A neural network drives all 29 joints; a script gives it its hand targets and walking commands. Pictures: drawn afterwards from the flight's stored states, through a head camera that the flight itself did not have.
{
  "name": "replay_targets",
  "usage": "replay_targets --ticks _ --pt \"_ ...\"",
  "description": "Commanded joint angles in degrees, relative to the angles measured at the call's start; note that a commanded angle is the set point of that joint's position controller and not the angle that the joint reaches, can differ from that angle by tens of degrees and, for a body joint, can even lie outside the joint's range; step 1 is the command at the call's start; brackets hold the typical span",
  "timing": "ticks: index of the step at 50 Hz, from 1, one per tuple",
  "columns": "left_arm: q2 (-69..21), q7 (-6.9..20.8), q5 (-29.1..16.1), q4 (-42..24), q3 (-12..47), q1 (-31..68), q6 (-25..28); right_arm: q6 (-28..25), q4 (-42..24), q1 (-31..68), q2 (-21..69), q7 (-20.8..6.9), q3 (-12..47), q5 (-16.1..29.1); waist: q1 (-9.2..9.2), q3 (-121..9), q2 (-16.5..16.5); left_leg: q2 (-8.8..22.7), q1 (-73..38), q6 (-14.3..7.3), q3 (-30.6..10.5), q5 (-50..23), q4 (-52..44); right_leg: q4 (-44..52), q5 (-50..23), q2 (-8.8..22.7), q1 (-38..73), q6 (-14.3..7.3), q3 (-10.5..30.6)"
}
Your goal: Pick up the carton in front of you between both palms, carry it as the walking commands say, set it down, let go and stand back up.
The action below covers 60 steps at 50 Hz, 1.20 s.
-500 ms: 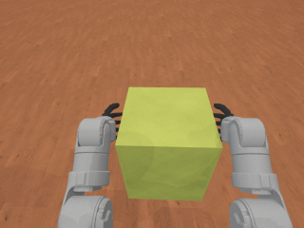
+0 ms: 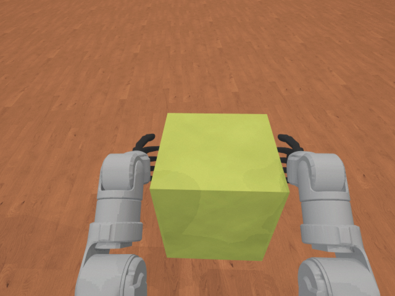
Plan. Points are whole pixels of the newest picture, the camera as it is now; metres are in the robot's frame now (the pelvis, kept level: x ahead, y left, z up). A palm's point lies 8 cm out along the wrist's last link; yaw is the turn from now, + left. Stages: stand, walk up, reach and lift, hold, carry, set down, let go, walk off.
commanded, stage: carry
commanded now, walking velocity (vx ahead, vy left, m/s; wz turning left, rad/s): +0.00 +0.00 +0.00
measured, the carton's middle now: (215, 188) +0.34 +0.00 +0.05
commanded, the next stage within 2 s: none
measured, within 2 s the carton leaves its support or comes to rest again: neither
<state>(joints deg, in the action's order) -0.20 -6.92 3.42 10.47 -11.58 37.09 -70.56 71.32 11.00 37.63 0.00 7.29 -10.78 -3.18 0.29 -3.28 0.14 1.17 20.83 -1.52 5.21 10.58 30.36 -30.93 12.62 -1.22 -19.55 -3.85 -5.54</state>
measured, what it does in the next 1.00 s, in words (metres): walks ahead: right foot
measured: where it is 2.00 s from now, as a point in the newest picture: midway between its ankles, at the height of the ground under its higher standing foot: (219, 189)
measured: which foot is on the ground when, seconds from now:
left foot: down 0.00-0.88, up 0.90-1.00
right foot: down 0.00-0.54, up 0.56-0.74, down 0.76-1.00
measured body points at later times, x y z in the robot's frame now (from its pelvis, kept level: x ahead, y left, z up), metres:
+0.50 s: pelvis +0.02 +0.01 +0.00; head +0.01 +0.01 +0.45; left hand +0.39 +0.16 +0.15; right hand +0.39 -0.14 +0.15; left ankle +0.04 +0.11 -0.73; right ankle +0.04 -0.08 -0.73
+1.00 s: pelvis +0.21 -0.03 +0.00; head +0.25 -0.04 +0.44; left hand +0.59 +0.13 +0.14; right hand +0.61 -0.17 +0.14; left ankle +0.14 +0.09 -0.55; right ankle +0.11 -0.09 -0.73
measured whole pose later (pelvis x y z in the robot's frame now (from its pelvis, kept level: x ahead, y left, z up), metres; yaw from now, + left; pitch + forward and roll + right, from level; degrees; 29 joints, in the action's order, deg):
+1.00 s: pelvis +0.21 -0.03 +0.00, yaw +0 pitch +6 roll +0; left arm -1.7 -8.5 4.2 5.7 -14.9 46.0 -75.7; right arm 77.5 8.0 48.6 -2.2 8.2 -16.4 -2.0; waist -3.4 -1.8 1.0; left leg 0.9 42.0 -4.4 1.1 31.8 95.1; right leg -29.2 24.0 -2.8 -11.3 -5.3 -6.0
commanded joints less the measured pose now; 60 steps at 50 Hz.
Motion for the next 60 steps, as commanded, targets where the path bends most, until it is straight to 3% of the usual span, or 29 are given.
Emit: replay_targets --ticks 1,13,17,19,22,25,26,28,30,32,35,39,41,42,43,44,45,46,47,48,51,52,54,55,56,57,58,59,60 --pt "-64.0 13.5 -24.7 -7.6 33.7 43.6 1.6 -2.5 -8.6 43.8 64.5 -13.7 33.3 24.8 -0.04 -24.0 -0.1 7.2 -8.8 -1.9 -6.9 -3.2 -3.4 5.1 -6.6 9.5 7.9 -1.2 8.7" --pt "-64.0 13.5 -24.7 -7.6 33.7 43.6 1.6 -2.5 -8.6 43.8 64.5 -13.7 33.3 24.8 -0.04 -24.0 -0.1 7.3 -8.9 -1.9 -6.9 -3.4 -3.3 5.1 -6.8 9.6 8.0 -1.2 8.7" --pt "-63.5 13.1 -25.8 -11.1 34.7 47.1 1.4 -2.2 -11.9 48.0 64.2 -13.4 34.3 26.0 -0.33 -21.4 -1.8 4.3 -5.4 -2.7 -5.1 16.9 -3.7 10.6 19.8 9.4 5.5 -2.8 11.2" --pt "-62.3 12.6 -26.8 -13.5 35.2 49.9 0.9 -1.6 -13.9 50.5 63.3 -12.9 34.9 26.8 -0.98 -20.2 -4.7 1.3 -0.7 -3.1 -2.3 18.8 2.9 13.7 27.5 11.8 6.5 -5.4 16.4" --pt "-58.7 11.3 -27.4 -15.3 34.6 51.0 -0.6 0.1 -15.5 52.0 61.0 -12.0 34.5 28.0 -1.93 -22.1 -7.4 0.1 2.8 -3.7 -0.7 11.3 10.3 14.1 23.5 17.1 9.8 -9.6 21.2" --pt "-56.1 10.4 -27.1 -14.1 33.2 50.8 -2.9 2.5 -13.2 50.5 57.9 -11.7 32.0 27.7 -0.79 -24.1 -3.9 -0.5 -8.9 -4.7 0.0 9.6 -1.0 6.5 13.7 12.7 5.6 -7.3 13.0" --pt "-55.9 10.3 -26.8 -13.4 32.6 50.4 -3.6 3.0 -11.6 49.9 56.8 -11.8 31.0 27.1 0.07 -24.6 -0.3 2.5 -15.1 -5.7 -5.2 10.5 -3.0 2.0 12.3 9.4 -0.1 -5.0 9.4" --pt "-55.8 10.5 -26.2 -11.1 31.6 51.9 -5.0 3.7 -8.0 47.8 55.9 -11.9 28.9 25.5 3.16 -21.5 14.2 16.7 -24.3 -12.0 -28.1 12.3 -11.5 -15.1 14.4 1.3 -17.1 -0.3 0.2" --pt "-56.5 10.9 -25.4 -7.1 30.0 51.6 -5.5 4.3 -7.4 49.3 56.0 -12.0 28.2 25.3 4.15 -20.0 9.6 20.0 -30.6 -15.3 -31.8 0.5 -10.9 -22.7 17.8 1.8 -27.4 -0.5 1.8" --pt "-58.0 11.3 -24.9 -4.9 28.5 51.6 -5.6 4.0 -9.6 53.7 57.8 -12.0 28.8 26.3 3.77 -20.6 5.6 18.6 -31.8 -13.9 -26.6 -4.4 -9.6 -24.3 16.8 2.6 -28.3 -0.1 1.5" --pt "-59.9 11.4 -25.3 -4.2 28.0 53.3 -5.7 3.7 -13.4 59.1 59.0 -11.8 29.2 27.6 3.75 -20.9 8.0 15.4 -28.9 -11.8 -18.9 -6.2 -10.1 -24.6 13.5 1.7 -24.5 0.5 -0.6" --pt "-59.9 10.7 -24.8 -4.2 27.0 53.1 -6.1 4.3 -13.3 59.2 59.9 -11.5 28.9 27.5 3.65 -20.5 8.4 14.5 -29.4 -11.1 -14.7 -9.5 -9.3 -19.9 8.1 2.8 -23.6 0.1 0.4" --pt "-59.2 10.0 -23.7 -3.9 26.2 52.5 -6.1 4.8 -12.4 60.9 61.4 -11.9 29.3 28.0 4.11 -21.6 7.3 11.5 -36.5 -8.5 -10.5 -32.2 -1.1 -9.3 8.8 -0.3 -22.4 -0.2 -2.9" --pt "-59.0 9.8 -23.2 -3.4 25.6 50.9 -6.0 4.9 -11.3 60.1 61.8 -12.1 29.1 28.2 1.91 -24.5 7.1 9.0 -33.7 -6.2 -5.3 -48.8 7.0 1.7 5.6 -2.2 -11.0 -0.8 -5.1" --pt "-58.8 9.7 -22.3 -3.8 25.5 50.4 -5.8 4.9 -10.4 59.3 62.1 -12.3 29.0 28.5 -2.6 -30.1 4.1 5.8 -25.9 -3.7 -0.5 -49.3 22.2 14.7 -8.2 -1.7 10.0 -0.8 -5.3" --pt "-57.9 9.6 -21.5 -3.7 24.9 48.4 -5.7 4.6 -9.5 58.4 62.2 -12.4 29.0 28.7 -7.43 -29.4 -0.9 3.4 -5.2 -3.0 -0.2 -29.5 34.1 19.4 -16.0 2.4 30.1 0.2 -0.4" --pt "-57.9 9.9 -22.1 -2.9 24.5 48.3 -5.8 4.2 -7.1 53.9 62.2 -12.4 27.9 27.4 -1.6 -25.7 -11.0 1.5 21.4 -2.9 -1.3 19.3 43.6 4.2 -50.2 14.4 48.4 0.4 11.1" --pt "-56.9 9.9 -21.0 -3.2 24.5 48.9 -5.1 4.4 -6.3 54.6 62.8 -12.1 27.2 26.1 -4.89 -32.5 -17.8 -1.8 34.5 -1.6 -1.4 24.2 54.8 -2.8 -70.2 21.8 60.7 -8.7 24.7" --pt "-57.8 10.2 -21.3 -6.9 25.5 51.5 -4.5 3.9 -7.9 55.7 62.7 -12.0 27.3 24.8 -7.94 -31.5 -12.7 -1.0 41.8 -2.7 -3.0 21.8 65.6 0.3 -57.6 22.3 57.7 -13.9 27.9" --pt "-59.5 10.6 -22.9 -11.3 27.5 55.8 -4.4 3.6 -9.0 56.9 62.9 -11.8 27.7 24.1 -8.08 -26.0 -5.4 -1.1 49.0 -3.1 -4.0 22.5 74.5 2.8 -45.8 21.2 53.5 -14.2 27.4" --pt "-62.7 11.8 -28.8 -22.5 32.8 65.2 -4.0 3.1 -13.1 56.3 61.5 -10.1 28.8 22.9 -5.75 -21.4 -1.1 -1.1 58.8 -5.2 -3.5 24.9 82.1 2.7 -35.2 16.4 48.1 -9.5 21.0" --pt "-62.7 12.3 -30.0 -24.4 33.6 65.8 -4.1 2.9 -14.7 55.5 59.7 -9.4 28.5 21.6 -4.24 -20.7 -1.0 -0.3 54.8 -5.3 -0.5 23.0 75.2 5.4 -26.2 13.9 41.9 -7.4 16.8" --pt "-61.5 13.1 -31.4 -25.5 34.1 63.2 -4.4 2.7 -17.0 54.2 56.3 -7.9 28.6 19.5 -2.57 -18.3 -4.0 0.7 41.6 -4.3 4.4 19.4 59.7 13.3 -25.2 11.2 29.0 -7.0 10.6" --pt "-61.1 13.5 -31.1 -24.8 34.0 60.7 -4.6 2.8 -17.4 53.2 55.5 -7.4 29.3 19.0 -2.76 -17.8 -5.7 0.4 34.2 -4.4 6.0 16.8 51.2 14.1 -36.1 10.4 24.9 -6.9 7.2" --pt "-60.2 13.8 -30.4 -23.1 34.0 58.1 -4.8 2.9 -16.7 51.2 55.5 -7.1 30.0 18.7 -1.31 -19.1 -6.3 -1.5 23.8 -5.1 7.1 11.5 40.5 11.7 -56.7 8.8 21.0 -5.6 2.7" --pt "-59.0 14.0 -29.5 -21.6 33.8 56.0 -4.9 3.0 -16.8 49.7 55.5 -7.1 31.3 18.6 -0.51 -23.3 -10.0 -4.4 13.3 -5.8 9.7 4.5 30.8 8.4 -74.6 8.8 20.4 -4.7 1.3" --pt "-58.5 14.1 -28.5 -21.1 33.8 54.2 -4.7 2.8 -17.5 49.4 56.2 -7.3 32.9 19.0 1.41 -27.8 -12.8 -7.2 3.0 -5.5 10.8 -0.5 25.7 2.2 -84.1 9.6 20.2 -3.6 1.6" --pt "-58.3 14.2 -27.6 -21.1 34.2 53.3 -4.5 2.3 -19.3 50.7 57.1 -7.8 34.1 20.0 6.31 -32.4 -14.1 -8.1 -7.2 -4.5 9.0 -3.4 19.9 -7.8 -87.8 10.8 20.5 -2.1 1.6" --pt "-58.2 14.2 -27.1 -21.5 34.8 53.6 -4.2 1.8 -21.5 51.5 58.0 -8.4 35.5 21.5 11.72 -36.7 -8.2 -7.9 -20.5 -4.6 6.7 -8.5 6.0 -26.7 -79.3 8.4 17.3 -0.1 -0.8"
